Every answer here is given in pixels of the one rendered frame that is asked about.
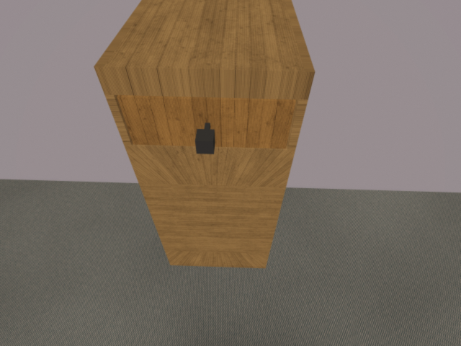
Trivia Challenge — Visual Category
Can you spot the drawer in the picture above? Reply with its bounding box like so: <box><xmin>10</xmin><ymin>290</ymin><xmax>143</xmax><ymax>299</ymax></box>
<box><xmin>117</xmin><ymin>95</ymin><xmax>296</xmax><ymax>148</ymax></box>

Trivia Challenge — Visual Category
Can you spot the handle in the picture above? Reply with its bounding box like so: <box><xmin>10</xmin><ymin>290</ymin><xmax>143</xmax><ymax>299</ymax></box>
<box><xmin>195</xmin><ymin>123</ymin><xmax>215</xmax><ymax>154</ymax></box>

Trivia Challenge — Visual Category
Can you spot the cabinet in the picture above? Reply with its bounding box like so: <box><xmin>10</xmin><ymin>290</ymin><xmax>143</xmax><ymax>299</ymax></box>
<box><xmin>94</xmin><ymin>0</ymin><xmax>315</xmax><ymax>268</ymax></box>

